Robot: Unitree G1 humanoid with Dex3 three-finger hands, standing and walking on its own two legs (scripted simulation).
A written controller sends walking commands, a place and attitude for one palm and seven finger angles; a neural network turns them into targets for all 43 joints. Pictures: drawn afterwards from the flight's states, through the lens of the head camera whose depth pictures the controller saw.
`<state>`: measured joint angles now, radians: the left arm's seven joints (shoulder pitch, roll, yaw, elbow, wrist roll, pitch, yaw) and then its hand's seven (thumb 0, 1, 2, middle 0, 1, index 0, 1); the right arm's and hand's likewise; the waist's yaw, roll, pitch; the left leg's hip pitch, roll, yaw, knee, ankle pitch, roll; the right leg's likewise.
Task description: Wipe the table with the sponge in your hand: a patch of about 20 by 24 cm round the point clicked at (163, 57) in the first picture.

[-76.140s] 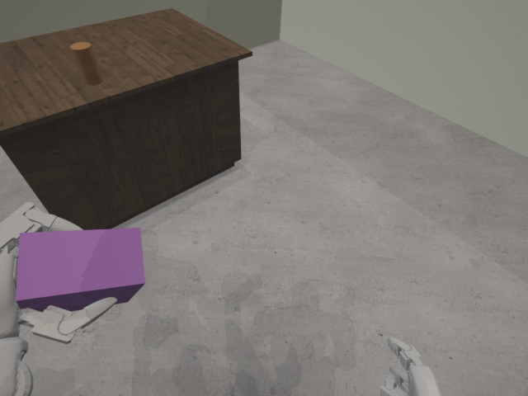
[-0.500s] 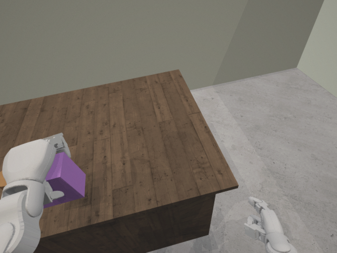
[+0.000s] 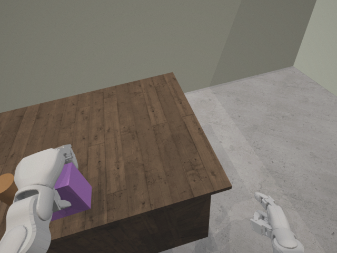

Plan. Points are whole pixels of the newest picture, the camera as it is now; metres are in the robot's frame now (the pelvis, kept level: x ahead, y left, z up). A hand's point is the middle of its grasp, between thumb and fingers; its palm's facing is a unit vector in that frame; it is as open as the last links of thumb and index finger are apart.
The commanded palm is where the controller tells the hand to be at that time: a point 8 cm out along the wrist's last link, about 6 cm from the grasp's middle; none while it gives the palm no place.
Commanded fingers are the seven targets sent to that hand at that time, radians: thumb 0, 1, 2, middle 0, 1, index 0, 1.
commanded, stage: move the sponge above the wiping area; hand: left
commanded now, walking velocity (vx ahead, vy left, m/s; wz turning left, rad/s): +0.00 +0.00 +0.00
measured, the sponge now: (61, 196) +0.20 +0.30 +0.04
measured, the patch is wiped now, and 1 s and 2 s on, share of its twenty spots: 0.00 0.00 0.00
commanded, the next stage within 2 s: none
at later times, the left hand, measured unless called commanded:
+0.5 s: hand (76, 177) +0.24 +0.27 +0.08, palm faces -0.05 -0.09 -0.99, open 10.2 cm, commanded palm +0.21 +0.27 +0.15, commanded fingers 0.00 0.10 1.30 -1.20 -1.60 -1.20 -1.60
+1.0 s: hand (79, 172) +0.25 +0.27 +0.07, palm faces +0.03 -0.07 -1.00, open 10.2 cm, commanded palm +0.23 +0.27 +0.13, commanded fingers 0.00 0.10 1.30 -1.20 -1.60 -1.20 -1.60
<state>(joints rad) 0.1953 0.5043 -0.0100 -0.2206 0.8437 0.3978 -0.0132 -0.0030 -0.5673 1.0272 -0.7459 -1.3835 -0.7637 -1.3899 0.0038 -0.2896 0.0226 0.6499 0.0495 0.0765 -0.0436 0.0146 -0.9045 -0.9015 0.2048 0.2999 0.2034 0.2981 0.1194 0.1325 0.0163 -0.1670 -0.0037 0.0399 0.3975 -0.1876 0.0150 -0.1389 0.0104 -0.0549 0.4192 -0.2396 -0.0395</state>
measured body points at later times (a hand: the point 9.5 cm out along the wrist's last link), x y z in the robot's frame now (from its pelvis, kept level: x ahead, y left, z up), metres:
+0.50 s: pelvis +0.00 +0.00 +0.00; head +0.00 -0.05 +0.45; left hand +0.24 +0.27 +0.13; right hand +0.24 -0.21 -0.10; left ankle +0.02 +0.11 -0.74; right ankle -0.01 -0.09 -0.74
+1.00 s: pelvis +0.01 +0.01 +0.00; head +0.01 -0.03 +0.45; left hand +0.25 +0.27 +0.13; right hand +0.25 -0.19 -0.09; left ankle +0.02 +0.11 -0.74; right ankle -0.01 -0.09 -0.74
